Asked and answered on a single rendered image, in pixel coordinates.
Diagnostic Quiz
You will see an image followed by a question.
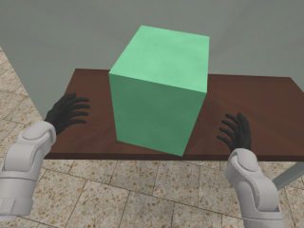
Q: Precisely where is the right robot hand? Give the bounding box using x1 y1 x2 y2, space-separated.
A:
217 113 252 154

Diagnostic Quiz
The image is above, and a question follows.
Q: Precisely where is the carton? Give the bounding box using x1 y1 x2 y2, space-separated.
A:
108 25 210 157

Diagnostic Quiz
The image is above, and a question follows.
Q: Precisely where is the robot left forearm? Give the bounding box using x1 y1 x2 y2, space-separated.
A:
0 121 56 221

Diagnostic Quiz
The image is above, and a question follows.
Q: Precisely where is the table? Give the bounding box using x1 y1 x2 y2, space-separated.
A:
44 68 304 191

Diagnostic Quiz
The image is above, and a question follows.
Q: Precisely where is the robot right forearm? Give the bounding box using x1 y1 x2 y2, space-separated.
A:
224 148 285 228

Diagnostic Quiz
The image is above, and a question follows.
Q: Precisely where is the left robot hand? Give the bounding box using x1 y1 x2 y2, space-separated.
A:
44 92 90 136

